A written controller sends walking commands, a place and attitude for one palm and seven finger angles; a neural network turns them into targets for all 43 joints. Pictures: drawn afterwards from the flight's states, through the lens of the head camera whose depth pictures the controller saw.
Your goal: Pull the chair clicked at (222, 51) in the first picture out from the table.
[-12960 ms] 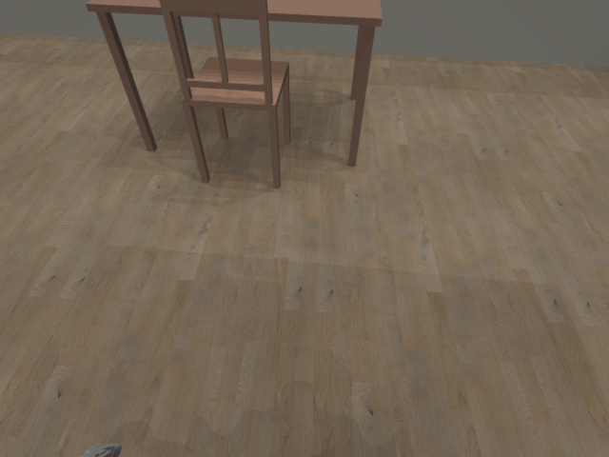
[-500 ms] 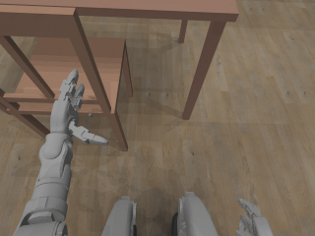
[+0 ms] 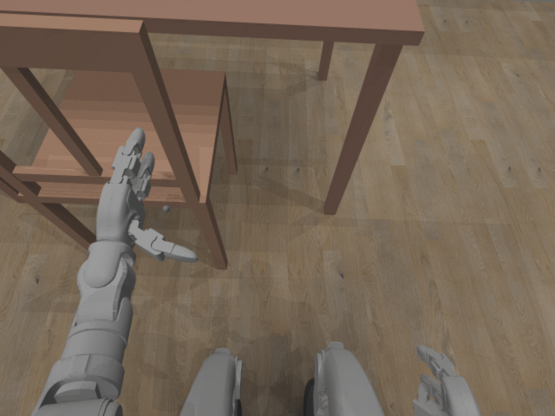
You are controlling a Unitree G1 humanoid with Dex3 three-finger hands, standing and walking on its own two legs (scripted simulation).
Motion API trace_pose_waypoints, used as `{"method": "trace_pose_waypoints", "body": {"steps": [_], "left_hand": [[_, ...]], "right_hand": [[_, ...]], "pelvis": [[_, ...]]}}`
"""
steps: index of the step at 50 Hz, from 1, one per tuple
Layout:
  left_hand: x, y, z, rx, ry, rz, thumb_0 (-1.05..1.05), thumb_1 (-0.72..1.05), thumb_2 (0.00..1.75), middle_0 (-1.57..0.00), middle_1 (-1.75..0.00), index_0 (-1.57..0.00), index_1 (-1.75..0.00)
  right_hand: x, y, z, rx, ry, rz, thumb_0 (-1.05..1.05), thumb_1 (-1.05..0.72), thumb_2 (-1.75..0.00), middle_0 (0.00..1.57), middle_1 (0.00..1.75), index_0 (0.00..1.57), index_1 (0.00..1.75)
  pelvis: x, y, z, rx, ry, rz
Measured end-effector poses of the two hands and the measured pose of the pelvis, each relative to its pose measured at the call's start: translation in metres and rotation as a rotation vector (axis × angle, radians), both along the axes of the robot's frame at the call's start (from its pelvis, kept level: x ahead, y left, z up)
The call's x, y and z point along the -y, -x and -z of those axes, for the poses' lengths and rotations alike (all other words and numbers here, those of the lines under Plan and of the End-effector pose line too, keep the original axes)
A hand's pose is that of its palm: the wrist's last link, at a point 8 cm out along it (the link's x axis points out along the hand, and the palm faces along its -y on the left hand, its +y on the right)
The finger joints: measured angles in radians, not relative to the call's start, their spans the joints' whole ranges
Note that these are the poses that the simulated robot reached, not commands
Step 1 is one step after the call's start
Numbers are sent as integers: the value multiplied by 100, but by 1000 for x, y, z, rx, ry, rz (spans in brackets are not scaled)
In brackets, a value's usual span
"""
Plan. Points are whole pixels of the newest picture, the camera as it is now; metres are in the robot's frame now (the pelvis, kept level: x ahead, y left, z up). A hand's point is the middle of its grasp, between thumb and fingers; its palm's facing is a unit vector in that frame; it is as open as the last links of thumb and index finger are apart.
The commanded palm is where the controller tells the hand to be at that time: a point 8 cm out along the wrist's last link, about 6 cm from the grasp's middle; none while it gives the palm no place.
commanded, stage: aim the fingers beside a spindle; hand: left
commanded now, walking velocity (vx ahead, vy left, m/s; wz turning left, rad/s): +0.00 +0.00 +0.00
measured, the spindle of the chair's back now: (61, 128) +0.53 +0.37 +0.02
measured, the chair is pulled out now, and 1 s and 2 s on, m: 0.00 0.00 0.00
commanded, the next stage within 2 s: push the fingers through the gap in 0.04 s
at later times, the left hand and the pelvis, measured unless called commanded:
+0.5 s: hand (164, 188) +0.42 +0.18 +0.03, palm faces +0.00 -1.00 -0.03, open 16.9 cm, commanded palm +0.40 +0.23 +0.03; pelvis +0.00 +0.00 -0.01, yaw +0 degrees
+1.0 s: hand (168, 162) +0.47 +0.18 +0.03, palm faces +0.00 -1.00 -0.03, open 16.9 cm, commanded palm +0.45 +0.23 +0.03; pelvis +0.00 +0.01 -0.01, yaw -1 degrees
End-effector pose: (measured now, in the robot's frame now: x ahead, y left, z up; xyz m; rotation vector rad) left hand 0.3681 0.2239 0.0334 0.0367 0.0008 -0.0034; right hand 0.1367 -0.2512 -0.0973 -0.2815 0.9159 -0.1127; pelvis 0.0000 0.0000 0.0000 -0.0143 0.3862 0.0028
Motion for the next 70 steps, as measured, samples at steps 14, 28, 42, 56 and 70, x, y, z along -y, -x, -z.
{"method": "trace_pose_waypoints", "body": {"steps": [14,28,42,56,70], "left_hand": [[-3,-10,2,-3,0,-6,-1,-50,30,-6,-8,-7,-8],[-10,-41,3,-18,10,-2,-1,-50,30,-6,-8,-7,-8],[-11,-66,3,-16,10,-8,-1,-50,30,-6,-8,-7,-8],[-11,-89,1,-21,12,-10,-1,-50,30,-6,-8,-7,-8],[-11,-116,-1,-25,16,-6,-1,-50,30,-6,-8,-6,-8]], "right_hand": [[2,2,4,-15,5,-1,1,-91,-90,20,30,20,30],[7,32,10,-90,25,39,1,-91,-90,20,30,20,30],[7,60,12,-169,36,74,1,-91,-90,20,30,20,30],[5,78,14,-222,36,89,1,-91,-90,20,30,20,30],[9,98,17,-282,52,110,1,-91,-90,20,30,20,30]], "pelvis": [[2,0,2,-9,0,-3],[-1,3,6,-29,5,1],[-6,4,7,-47,13,5],[-8,5,9,-66,18,7],[-8,8,15,-92,27,8]]}}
